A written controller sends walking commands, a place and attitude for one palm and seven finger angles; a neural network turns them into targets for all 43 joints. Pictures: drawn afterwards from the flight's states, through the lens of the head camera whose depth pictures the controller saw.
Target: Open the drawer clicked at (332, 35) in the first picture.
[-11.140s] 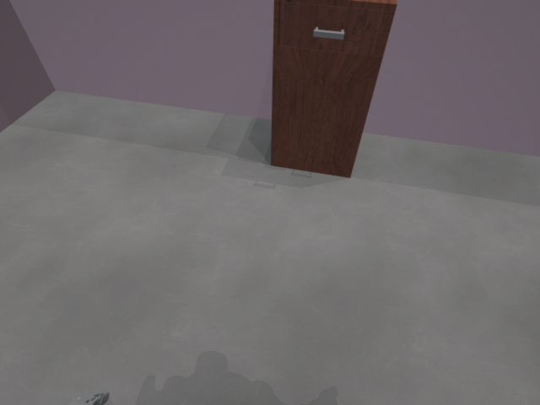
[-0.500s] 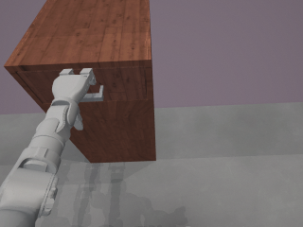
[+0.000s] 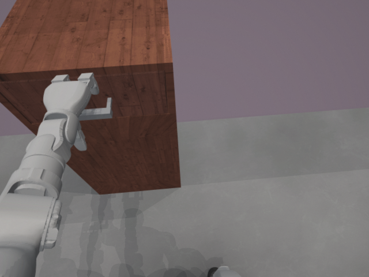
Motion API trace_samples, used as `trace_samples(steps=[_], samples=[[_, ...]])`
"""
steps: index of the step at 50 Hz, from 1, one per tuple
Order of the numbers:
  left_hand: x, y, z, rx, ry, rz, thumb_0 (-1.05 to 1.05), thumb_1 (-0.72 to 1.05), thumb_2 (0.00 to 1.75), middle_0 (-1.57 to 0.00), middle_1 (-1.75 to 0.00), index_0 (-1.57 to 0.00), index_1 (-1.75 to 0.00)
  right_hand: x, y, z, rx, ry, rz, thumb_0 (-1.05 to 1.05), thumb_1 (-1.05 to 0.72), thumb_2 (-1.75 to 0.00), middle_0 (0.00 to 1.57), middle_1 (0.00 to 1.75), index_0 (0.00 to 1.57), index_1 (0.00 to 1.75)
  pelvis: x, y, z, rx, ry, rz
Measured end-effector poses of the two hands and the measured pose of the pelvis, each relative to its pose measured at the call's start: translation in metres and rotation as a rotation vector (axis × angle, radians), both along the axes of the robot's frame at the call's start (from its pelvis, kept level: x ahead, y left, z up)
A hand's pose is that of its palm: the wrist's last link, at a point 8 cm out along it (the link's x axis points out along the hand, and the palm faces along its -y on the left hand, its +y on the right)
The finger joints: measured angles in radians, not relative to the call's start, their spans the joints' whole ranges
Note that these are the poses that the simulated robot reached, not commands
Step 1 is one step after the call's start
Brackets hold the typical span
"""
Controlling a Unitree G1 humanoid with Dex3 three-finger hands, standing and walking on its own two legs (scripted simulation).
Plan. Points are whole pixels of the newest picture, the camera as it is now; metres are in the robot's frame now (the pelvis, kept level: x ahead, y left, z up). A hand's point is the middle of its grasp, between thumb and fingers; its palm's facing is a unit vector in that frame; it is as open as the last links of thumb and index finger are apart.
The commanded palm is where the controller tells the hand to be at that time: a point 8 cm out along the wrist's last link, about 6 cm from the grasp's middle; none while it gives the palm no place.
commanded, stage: move the hooked fingers above the handle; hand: left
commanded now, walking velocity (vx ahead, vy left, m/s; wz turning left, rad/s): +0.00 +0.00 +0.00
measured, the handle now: (89, 108) +0.53 +0.24 +0.00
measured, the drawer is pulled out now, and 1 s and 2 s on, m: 0.00 0.00 0.00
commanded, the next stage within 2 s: lower the fingers behind the handle in 0.40 s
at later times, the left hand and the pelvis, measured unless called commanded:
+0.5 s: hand (79, 110) +0.48 +0.23 +0.06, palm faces -0.01 -0.01 -1.00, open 13.8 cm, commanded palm +0.45 +0.23 +0.11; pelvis +0.01 +0.00 +0.00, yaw +1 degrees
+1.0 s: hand (81, 122) +0.47 +0.24 +0.02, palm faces -0.06 -0.01 -1.00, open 13.8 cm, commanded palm +0.45 +0.24 +0.08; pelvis +0.00 +0.00 -0.01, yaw +1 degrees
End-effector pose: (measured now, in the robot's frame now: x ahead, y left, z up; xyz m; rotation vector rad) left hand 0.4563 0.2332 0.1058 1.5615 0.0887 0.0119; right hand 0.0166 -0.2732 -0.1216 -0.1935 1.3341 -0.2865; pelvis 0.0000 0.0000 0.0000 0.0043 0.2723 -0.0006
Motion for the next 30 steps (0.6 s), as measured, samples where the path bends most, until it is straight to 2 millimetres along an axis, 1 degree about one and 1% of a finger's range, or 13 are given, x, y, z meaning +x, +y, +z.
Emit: trace_samples(steps=[5, 11, 18, 22, 30], samples=[[0.000, 0.006, 0.002, -0.002, -0.011, -0.002, 0.00, -0.49, 0.30, -0.32, -1.20, -0.32, -1.20, 0.006, 0.003, 0.000, 0.000, -0.009, 0.009, 0.01, -0.91, -0.90, 0.20, 0.30, 0.20, 0.30, 0.002, 0.002, 0.000, -0.003, 0.005, 0.003], [-0.003, 0.010, 0.002, -0.005, -0.007, 0.000, 0.00, -0.49, 0.30, -0.32, -1.20, -0.32, -1.20, 0.018, 0.007, 0.000, 0.009, -0.025, 0.024, 0.01, -0.91, -0.90, 0.20, 0.30, 0.20, 0.30, 0.005, 0.005, 0.000, -0.006, 0.003, 0.007], [-0.004, 0.000, 0.002, -0.011, -0.026, -0.036, 0.00, -0.49, 0.30, -0.32, -1.20, -0.32, -1.20, 0.034, 0.012, 0.000, 0.018, -0.047, 0.047, 0.01, -0.91, -0.90, 0.20, 0.30, 0.20, 0.30, 0.008, 0.006, 0.000, -0.009, -0.003, 0.017], [-0.001, -0.003, 0.004, -0.007, -0.039, -0.020, 0.00, -0.49, 0.30, -0.32, -1.20, -0.32, -1.20, 0.040, 0.013, -0.001, 0.028, -0.060, 0.052, 0.01, -0.91, -0.90, 0.20, 0.30, 0.20, 0.30, 0.008, 0.006, 0.000, -0.008, -0.005, 0.016], [0.002, -0.003, 0.003, 0.005, 0.001, 0.013, 0.00, -0.49, 0.30, -0.32, -1.20, -0.32, -1.20, 0.042, 0.012, -0.003, 0.036, -0.067, 0.048, 0.01, -0.91, -0.90, 0.20, 0.30, 0.20, 0.30, 0.010, 0.002, 0.001, -0.005, -0.005, 0.012]])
